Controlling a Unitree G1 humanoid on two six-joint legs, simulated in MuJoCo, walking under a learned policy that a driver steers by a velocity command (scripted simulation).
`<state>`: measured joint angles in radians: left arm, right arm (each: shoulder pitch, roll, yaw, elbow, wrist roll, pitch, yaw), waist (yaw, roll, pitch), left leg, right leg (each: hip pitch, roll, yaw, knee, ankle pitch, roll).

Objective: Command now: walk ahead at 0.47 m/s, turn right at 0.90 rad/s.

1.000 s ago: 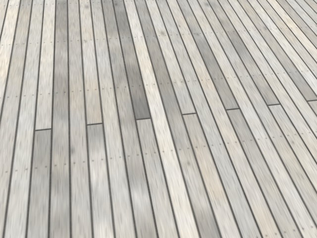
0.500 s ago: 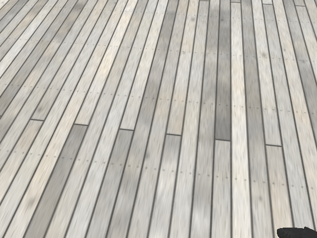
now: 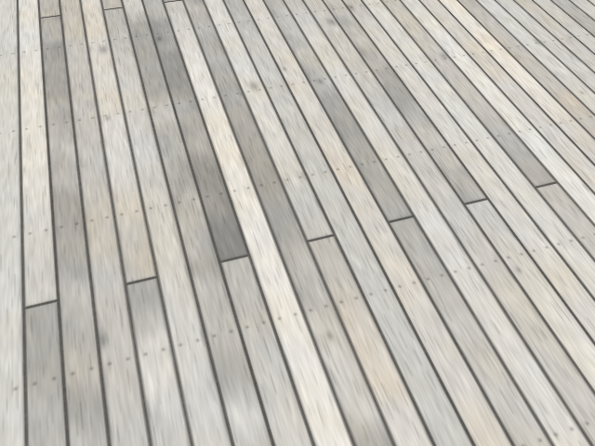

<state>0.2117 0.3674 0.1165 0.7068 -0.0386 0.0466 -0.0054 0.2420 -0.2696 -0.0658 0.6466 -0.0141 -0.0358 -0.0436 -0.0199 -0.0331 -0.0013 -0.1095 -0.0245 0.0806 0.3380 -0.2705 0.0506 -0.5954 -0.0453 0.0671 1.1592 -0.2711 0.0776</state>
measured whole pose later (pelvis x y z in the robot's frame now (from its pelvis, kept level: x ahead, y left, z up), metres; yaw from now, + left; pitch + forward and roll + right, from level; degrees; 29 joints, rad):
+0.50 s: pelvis +0.26 -0.14 -0.02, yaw +1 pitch +1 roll -1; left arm 0.24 0.26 0.05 0.72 0.00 -0.09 -0.04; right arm 0.40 -0.30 -0.06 0.80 0.06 -0.07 0.00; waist -0.02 0.04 0.04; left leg -0.46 0.11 -0.06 1.30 -0.27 0.04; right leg -0.30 -0.03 -0.10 0.58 -0.29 -0.01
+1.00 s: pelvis +0.63 -0.10 -0.02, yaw +28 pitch -2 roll +0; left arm 0.05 0.25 0.02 0.60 0.00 -0.14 0.00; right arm 0.39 -0.30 -0.07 0.71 0.01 -0.05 0.04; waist -0.05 0.01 0.11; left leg -0.31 -0.19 -0.01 0.56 -0.21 0.17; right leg -0.49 -0.01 0.17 1.33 -0.41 0.02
